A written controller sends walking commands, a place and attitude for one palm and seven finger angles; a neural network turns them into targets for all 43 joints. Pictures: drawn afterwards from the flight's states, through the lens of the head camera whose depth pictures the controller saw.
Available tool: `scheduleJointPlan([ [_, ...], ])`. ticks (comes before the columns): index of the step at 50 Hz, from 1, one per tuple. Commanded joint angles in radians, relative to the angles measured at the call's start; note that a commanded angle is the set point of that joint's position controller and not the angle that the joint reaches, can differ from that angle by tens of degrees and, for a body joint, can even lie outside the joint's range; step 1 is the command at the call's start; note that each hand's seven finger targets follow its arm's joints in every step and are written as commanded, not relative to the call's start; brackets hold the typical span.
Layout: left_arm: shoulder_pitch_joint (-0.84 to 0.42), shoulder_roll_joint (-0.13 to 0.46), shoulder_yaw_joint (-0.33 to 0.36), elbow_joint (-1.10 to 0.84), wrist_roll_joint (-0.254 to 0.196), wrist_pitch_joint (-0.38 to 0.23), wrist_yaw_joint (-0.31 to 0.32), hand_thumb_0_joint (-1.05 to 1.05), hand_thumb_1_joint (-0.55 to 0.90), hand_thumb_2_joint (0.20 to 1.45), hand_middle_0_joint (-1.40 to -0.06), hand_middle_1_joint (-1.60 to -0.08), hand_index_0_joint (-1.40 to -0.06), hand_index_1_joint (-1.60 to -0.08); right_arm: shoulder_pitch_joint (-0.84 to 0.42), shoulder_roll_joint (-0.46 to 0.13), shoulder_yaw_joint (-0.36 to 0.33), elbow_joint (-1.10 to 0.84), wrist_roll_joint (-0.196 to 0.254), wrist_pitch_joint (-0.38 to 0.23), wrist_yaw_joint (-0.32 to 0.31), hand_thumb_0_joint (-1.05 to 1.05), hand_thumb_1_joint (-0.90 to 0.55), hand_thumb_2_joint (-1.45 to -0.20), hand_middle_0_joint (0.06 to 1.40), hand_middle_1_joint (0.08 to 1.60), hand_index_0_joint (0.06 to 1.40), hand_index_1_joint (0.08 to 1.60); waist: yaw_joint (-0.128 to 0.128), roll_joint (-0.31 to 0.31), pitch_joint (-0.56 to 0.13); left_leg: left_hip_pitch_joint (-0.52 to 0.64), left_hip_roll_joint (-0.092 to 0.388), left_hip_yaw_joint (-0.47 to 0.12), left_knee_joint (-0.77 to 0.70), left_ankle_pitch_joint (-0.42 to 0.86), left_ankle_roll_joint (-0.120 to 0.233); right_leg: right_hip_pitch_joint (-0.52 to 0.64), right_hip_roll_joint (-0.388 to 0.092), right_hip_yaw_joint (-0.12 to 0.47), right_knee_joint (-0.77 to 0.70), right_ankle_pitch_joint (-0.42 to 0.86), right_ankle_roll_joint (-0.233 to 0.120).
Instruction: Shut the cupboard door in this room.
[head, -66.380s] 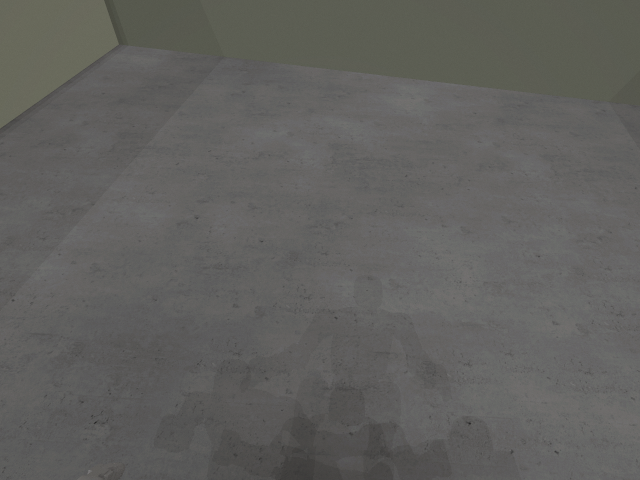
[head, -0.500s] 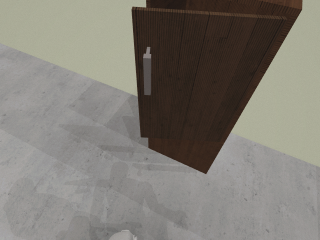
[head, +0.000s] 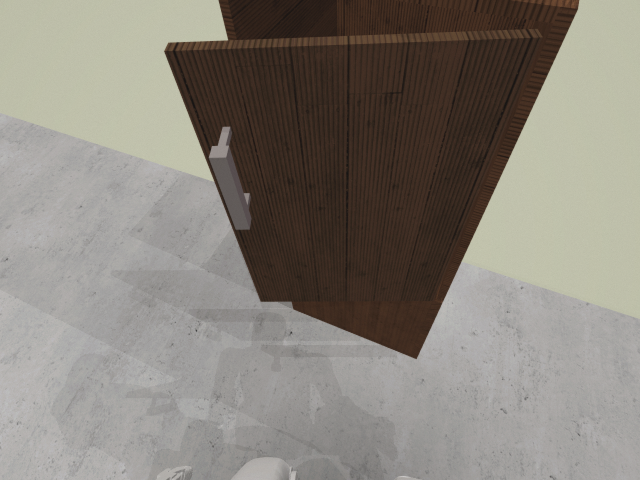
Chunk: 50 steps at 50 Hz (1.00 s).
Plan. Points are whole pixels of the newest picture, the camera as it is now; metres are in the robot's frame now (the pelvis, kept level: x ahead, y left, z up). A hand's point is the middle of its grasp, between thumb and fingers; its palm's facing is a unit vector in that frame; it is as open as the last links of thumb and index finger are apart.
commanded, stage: come to a stop and stand still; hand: left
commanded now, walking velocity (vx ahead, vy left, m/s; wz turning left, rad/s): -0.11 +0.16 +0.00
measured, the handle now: (235, 180) +0.47 +0.14 +0.09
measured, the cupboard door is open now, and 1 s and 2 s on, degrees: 23 23 23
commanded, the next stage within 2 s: look again from close up in 0.78 s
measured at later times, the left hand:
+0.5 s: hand out of the picture +0.01 +0.27 -0.16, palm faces +0.02 -0.95 -0.30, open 7.4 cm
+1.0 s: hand out of the picture +0.02 +0.25 -0.16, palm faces -0.02 -0.98 -0.22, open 7.3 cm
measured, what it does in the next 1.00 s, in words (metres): steps on the spot: left foot, then right foot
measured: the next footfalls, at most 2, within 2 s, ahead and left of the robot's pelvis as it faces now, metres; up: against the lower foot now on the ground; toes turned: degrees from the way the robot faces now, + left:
left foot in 0.22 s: +0.01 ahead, +0.15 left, +0.00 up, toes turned +5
right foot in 0.42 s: +0.04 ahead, -0.06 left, +0.00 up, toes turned -1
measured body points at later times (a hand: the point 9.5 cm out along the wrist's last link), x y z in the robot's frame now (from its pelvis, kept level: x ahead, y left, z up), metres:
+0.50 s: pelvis -0.02 +0.06 -0.01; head -0.01 +0.03 +0.44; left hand +0.00 +0.32 -0.14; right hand +0.08 -0.15 -0.16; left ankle -0.03 +0.14 -0.73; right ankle +0.00 -0.06 -0.73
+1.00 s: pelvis -0.01 +0.07 +0.01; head +0.00 +0.06 +0.46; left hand +0.02 +0.30 -0.14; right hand -0.02 -0.15 -0.15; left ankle -0.03 +0.14 -0.73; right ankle +0.00 -0.06 -0.73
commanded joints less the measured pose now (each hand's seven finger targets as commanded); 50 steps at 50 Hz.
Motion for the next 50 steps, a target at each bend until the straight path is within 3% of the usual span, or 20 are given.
scheduleJointPlan([
  [1, 0.104, 0.224, 0.066, -0.038, -0.001, -0.01, 0.025, 0.0, 0.9, 0.9, -0.2, -0.3, -0.2, -0.3, 0.018, -0.052, -0.012, -0.079, 0.002, -0.011, 0.008, 0.0, -0.9, -0.9, 0.2, 0.3, 0.2, 0.3, 0.051, -0.225, -0.202, -0.085, 0.009, -0.055, 0.038, 0.05, -0.015, 0.272, -0.28, 0.188, -0.162, 0.791, -0.204],
  [6, 0.083, 0.239, 0.07, -0.048, 0.011, -0.005, 0.018, 0.0, 0.9, 0.9, -0.2, -0.3, -0.2, -0.3, 0.026, -0.035, -0.003, -0.098, 0.007, -0.023, 0.014, 0.0, -0.9, -0.9, 0.2, 0.3, 0.2, 0.3, 0.039, -0.238, -0.198, 0.043, 0.007, -0.019, -0.272, 0.07, -0.004, 0.218, -0.255, 0.178, -0.171, 0.622, -0.196],
  [8, 0.063, 0.242, 0.069, -0.047, 0.004, 0.001, 0.014, 0.0, 0.9, 0.9, -0.2, -0.3, -0.2, -0.3, 0.098, -0.038, 0.002, -0.078, 0.006, -0.033, 0.011, 0.0, -0.9, -0.9, 0.2, 0.3, 0.2, 0.3, 0.002, -0.232, -0.206, 0.173, -0.001, 0.016, -0.525, 0.227, 0.0, 0.167, -0.211, 0.15, -0.124, 0.494, -0.141],
  [9, 0.099, 0.233, 0.045, -0.056, -0.011, -0.019, 0.058, 0.0, 0.9, 0.9, -0.2, -0.3, -0.2, -0.3, 0.107, -0.1, -0.02, -0.141, 0.019, -0.063, 0.014, 0.0, -0.9, -0.9, 0.2, 0.3, 0.2, 0.3, -0.031, -0.011, -0.379, 0.251, 0.034, 0.074, -0.636, 0.276, -0.008, 0.283, -0.178, 0.156, 0.008, 0.64, -0.093],
  [10, 0.104, 0.214, 0.028, -0.093, -0.018, -0.007, 0.048, 0.0, 0.9, 0.9, -0.2, -0.3, -0.2, -0.3, 0.087, -0.089, -0.013, -0.172, 0.001, -0.07, 0.014, 0.0, -0.9, -0.9, 0.2, 0.3, 0.2, 0.3, -0.014, 0.134, -0.337, 0.258, 0.081, 0.006, -0.678, 0.402, 0.024, 0.191, -0.101, 0.059, 0.098, 0.333, -0.058],
  [11, 0.124, 0.15, 0.015, -0.094, -0.018, 0.005, 0.036, 0.0, 0.9, 0.9, -0.2, -0.3, -0.2, -0.3, 0.065, -0.139, -0.018, -0.2, -0.016, -0.07, 0.013, 0.0, -0.9, -0.9, 0.2, 0.3, 0.2, 0.3, 0.013, 0.337, -0.288, 0.258, 0.213, -0.113, -0.656, 0.661, 0.083, 0.046, -0.019, -0.029, 0.156, -0.009, -0.028],
  [12, 0.135, 0.14, 0.015, -0.112, -0.018, 0.01, 0.03, 0.0, 0.9, 0.9, -0.2, -0.3, -0.2, -0.3, 0.042, -0.151, -0.014, -0.229, -0.026, -0.054, 0.009, 0.0, -0.9, -0.9, 0.2, 0.3, 0.2, 0.3, 0.019, 0.273, -0.185, 0.198, 0.26, -0.134, -0.647, 0.734, 0.153, -0.045, 0.019, -0.04, 0.182, -0.199, -0.02],
  [13, 0.079, 0.134, 0.008, -0.107, -0.006, 0.025, 0.026, 0.0, 0.9, 0.9, -0.2, -0.3, -0.2, -0.3, 0.05, -0.126, -0.01, -0.236, -0.023, -0.058, 0.005, 0.0, -0.9, -0.9, 0.2, 0.3, 0.2, 0.3, -0.01, 0.335, -0.104, 0.147, 0.225, -0.16, -0.692, 0.798, 0.154, -0.077, 0.054, -0.033, 0.283, -0.271, -0.021],
  [14, 0.084, 0.135, 0.007, -0.104, -0.007, 0.033, 0.02, 0.0, 0.9, 0.9, -0.2, -0.3, -0.2, -0.3, 0.023, -0.126, -0.004, -0.238, -0.021, -0.055, 0.0, 0.0, -0.9, -0.9, 0.2, 0.3, 0.2, 0.3, 0.003, 0.295, -0.056, 0.077, 0.225, -0.138, -0.7, 0.754, 0.166, -0.074, 0.053, 0.015, 0.349, -0.261, -0.026],
  [16, 0.125, 0.128, 0.006, -0.094, -0.011, 0.022, 0.007, 0.0, 0.9, 0.9, -0.2, -0.3, -0.2, -0.3, -0.028, -0.099, 0.008, -0.256, -0.022, -0.059, 0.001, 0.0, -0.9, -0.9, 0.2, 0.3, 0.2, 0.3, 0.042, 0.189, -0.04, 0.082, 0.204, -0.098, -0.677, 0.695, 0.19, -0.055, 0.046, 0.003, 0.296, -0.193, -0.028],
  [17, 0.141, 0.127, 0.006, -0.087, -0.013, 0.015, 0.004, 0.0, 0.9, 0.9, -0.2, -0.3, -0.2, -0.3, -0.021, -0.105, 0.01, -0.258, -0.019, -0.062, 0.002, 0.0, -0.9, -0.9, 0.2, 0.3, 0.2, 0.3, 0.045, 0.113, -0.052, 0.084, 0.207, -0.104, -0.668, 0.637, 0.191, -0.009, 0.043, -0.006, 0.215, -0.16, -0.024],
  [18, 0.172, 0.126, 0.006, -0.079, -0.013, 0.007, 0.004, 0.0, 0.9, 0.9, -0.2, -0.3, -0.2, -0.3, -0.015, -0.107, 0.009, -0.257, -0.014, -0.063, 0.001, 0.0, -0.9, -0.9, 0.2, 0.3, 0.2, 0.3, 0.058, 0.034, -0.07, 0.079, 0.203, -0.113, -0.651, 0.536, 0.18, 0.043, 0.043, -0.001, 0.106, -0.104, -0.025],
  [19, 0.2, 0.133, 0.002, -0.072, -0.01, -0.003, 0.005, 0.0, 0.9, 0.9, -0.2, -0.3, -0.2, -0.3, -0.015, -0.102, 0.012, -0.256, -0.007, -0.064, 0.002, 0.0, -0.9, -0.9, 0.2, 0.3, 0.2, 0.3, 0.064, -0.039, -0.077, 0.08, 0.162, -0.101, -0.618, 0.402, 0.148, 0.069, 0.032, 0.057, -0.032, -0.009, -0.035],
  [20, 0.187, 0.158, -0.003, -0.077, -0.006, -0.016, 0.006, 0.0, 0.9, 0.9, -0.2, -0.3, -0.2, -0.3, 0.018, -0.073, 0.017, -0.249, 0.002, -0.063, 0.003, 0.0, -0.9, -0.9, 0.2, 0.3, 0.2, 0.3, 0.032, -0.14, -0.072, 0.09, 0.093, -0.061, -0.58, 0.244, 0.105, 0.035, -0.044, 0.188, -0.143, 0.011, -0.07],
  [21, 0.157, 0.185, -0.006, -0.084, -0.006, -0.024, 0.006, 0.0, 0.9, 0.9, -0.2, -0.3, -0.2, -0.3, 0.053, -0.05, 0.022, -0.236, 0.002, -0.06, 0.005, 0.0, -0.9, -0.9, 0.2, 0.3, 0.2, 0.3, -0.006, -0.112, -0.049, 0.144, 0.043, -0.037, -0.58, 0.173, 0.083, -0.039, -0.119, 0.273, -0.19, 0.023, -0.118],
  [23, 0.104, 0.202, -0.004, -0.096, -0.009, -0.029, 0.006, 0.0, 0.9, 0.9, -0.2, -0.3, -0.2, -0.3, 0.112, -0.048, 0.023, -0.193, -0.002, -0.061, 0.008, 0.0, -0.9, -0.9, 0.2, 0.3, 0.2, 0.3, -0.038, -0.231, -0.089, 0.242, 0.032, -0.023, -0.581, 0.211, 0.08, -0.09, -0.087, 0.242, -0.192, -0.063, -0.115],
  [24, 0.098, 0.185, -0.007, -0.095, -0.011, -0.026, 0.006, 0.0, 0.9, 0.9, -0.2, -0.3, -0.2, -0.3, 0.125, -0.055, 0.022, -0.179, -0.002, -0.066, 0.008, 0.0, -0.9, -0.9, 0.2, 0.3, 0.2, 0.3, -0.036, -0.229, -0.076, 0.254, 0.046, -0.037, -0.613, 0.233, 0.087, -0.099, -0.064, 0.209, -0.185, -0.078, -0.098],
  [27, 0.137, 0.152, -0.007, -0.087, -0.01, -0.018, 0.008, 0.0, 0.9, 0.9, -0.2, -0.3, -0.2, -0.3, 0.104, -0.064, 0.02, -0.157, -0.007, -0.089, 0.006, 0.0, -0.9, -0.9, 0.2, 0.3, 0.2, 0.3, 0.0, -0.05, -0.062, 0.182, 0.115, -0.111, -0.753, 0.25, 0.109, 0.0, 0.005, 0.117, -0.123, -0.011, -0.06],
  [33, 0.171, 0.132, -0.011, -0.038, -0.012, -0.016, 0.006, 0.0, 0.9, 0.9, -0.2, -0.3, -0.2, -0.3, 0.101, -0.064, 0.039, -0.103, -0.006, -0.104, -0.002, 0.0, -0.9, -0.9, 0.2, 0.3, 0.2, 0.3, 0.024, 0.009, -0.086, 0.184, 0.121, -0.101, -0.799, 0.335, 0.104, 0.094, -0.004, 0.09, -0.121, 0.074, -0.054],
  [50, 0.164, 0.107, -0.026, 0.069, -0.02, -0.026, 0.008, 0.0, 0.9, 0.9, -0.2, -0.3, -0.2, -0.3, 0.165, -0.033, 0.056, 0.044, 0.001, -0.106, -0.011, 0.0, -0.9, -0.9, 0.2, 0.3, 0.2, 0.3, 0.014, -0.04, -0.069, 0.244, 0.115, -0.059, -0.78, 0.416, 0.089, 0.137, -0.033, 0.1, -0.182, 0.152, -0.053],
])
